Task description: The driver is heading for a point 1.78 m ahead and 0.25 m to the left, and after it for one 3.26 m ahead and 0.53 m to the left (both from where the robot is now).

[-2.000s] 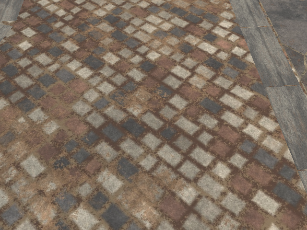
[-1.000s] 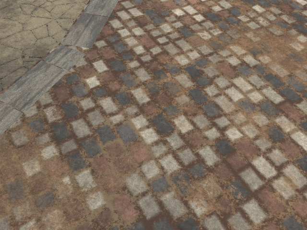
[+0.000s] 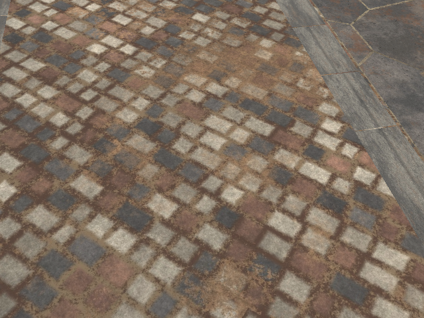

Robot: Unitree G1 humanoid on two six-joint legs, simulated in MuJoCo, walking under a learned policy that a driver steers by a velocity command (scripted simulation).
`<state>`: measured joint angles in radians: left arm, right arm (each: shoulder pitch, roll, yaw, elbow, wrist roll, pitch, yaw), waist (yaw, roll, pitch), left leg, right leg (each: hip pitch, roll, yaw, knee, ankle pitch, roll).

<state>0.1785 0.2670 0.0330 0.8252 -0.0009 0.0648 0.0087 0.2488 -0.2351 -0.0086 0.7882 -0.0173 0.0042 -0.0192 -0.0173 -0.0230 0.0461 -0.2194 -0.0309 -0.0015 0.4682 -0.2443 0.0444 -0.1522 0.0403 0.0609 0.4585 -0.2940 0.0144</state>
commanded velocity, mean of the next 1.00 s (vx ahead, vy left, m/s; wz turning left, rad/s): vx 0.02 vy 0.00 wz -0.03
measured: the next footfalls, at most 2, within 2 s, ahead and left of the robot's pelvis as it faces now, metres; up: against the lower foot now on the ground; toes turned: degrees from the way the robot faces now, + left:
right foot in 0.02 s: +0.00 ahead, -0.12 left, +0.00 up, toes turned +4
right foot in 1.60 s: +0.43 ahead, -0.05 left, +0.00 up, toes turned -4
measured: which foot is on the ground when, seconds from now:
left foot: down 0.00-1.00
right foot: up 0.00-0.00, down 0.02-1.00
